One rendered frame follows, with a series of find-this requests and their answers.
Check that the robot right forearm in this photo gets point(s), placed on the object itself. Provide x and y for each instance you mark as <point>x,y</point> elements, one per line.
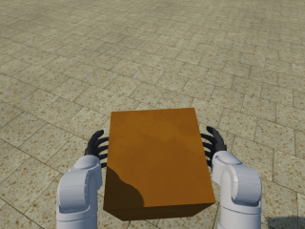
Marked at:
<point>240,192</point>

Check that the robot left forearm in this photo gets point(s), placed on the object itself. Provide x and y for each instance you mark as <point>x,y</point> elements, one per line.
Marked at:
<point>77,195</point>

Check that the carton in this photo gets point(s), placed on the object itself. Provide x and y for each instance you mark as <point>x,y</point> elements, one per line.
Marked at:
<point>156,166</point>

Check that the left robot hand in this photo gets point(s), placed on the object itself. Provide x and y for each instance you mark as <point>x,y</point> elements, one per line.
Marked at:
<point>93,149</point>

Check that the right robot hand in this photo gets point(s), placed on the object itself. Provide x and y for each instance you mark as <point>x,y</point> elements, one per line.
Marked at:
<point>216,146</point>

